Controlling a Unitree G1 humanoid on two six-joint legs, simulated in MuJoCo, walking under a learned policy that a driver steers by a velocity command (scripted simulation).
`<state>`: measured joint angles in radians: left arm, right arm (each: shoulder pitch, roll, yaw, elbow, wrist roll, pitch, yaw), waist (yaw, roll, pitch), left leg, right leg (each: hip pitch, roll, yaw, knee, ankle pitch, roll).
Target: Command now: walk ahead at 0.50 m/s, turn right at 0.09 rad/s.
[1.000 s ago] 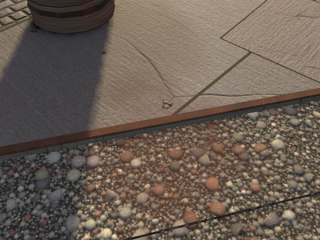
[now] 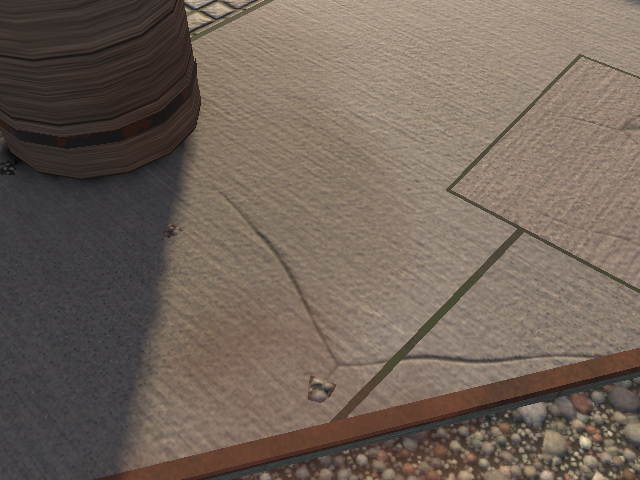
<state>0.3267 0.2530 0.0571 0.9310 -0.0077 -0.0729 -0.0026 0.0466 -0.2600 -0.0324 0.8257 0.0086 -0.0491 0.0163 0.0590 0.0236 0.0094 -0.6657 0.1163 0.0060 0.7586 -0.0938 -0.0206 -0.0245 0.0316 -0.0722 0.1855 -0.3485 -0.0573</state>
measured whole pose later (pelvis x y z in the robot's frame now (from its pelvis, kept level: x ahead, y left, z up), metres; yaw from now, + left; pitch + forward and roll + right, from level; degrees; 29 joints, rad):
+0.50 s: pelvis +0.25 +0.03 +0.01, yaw -13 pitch +0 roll +2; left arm 0.11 0.26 0.08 0.82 -0.02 -0.01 -0.03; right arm 0.30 -0.25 -0.06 0.97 -0.01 -0.09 -0.03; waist -0.07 -0.03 0.02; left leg 0.04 0.01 0.26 0.23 -0.26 0.00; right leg -0.68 -0.12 0.01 0.81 -0.02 -0.01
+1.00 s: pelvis +0.51 -0.10 +0.02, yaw -31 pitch +3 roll +2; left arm 0.38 0.22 0.06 0.80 -0.01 -0.03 0.01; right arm 0.00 -0.24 -0.04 0.75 -0.01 -0.10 0.00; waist 0.06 0.03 0.02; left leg -0.79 0.10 -0.03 0.90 -0.09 -0.06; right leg -0.10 0.09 0.13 0.31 -0.24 -0.10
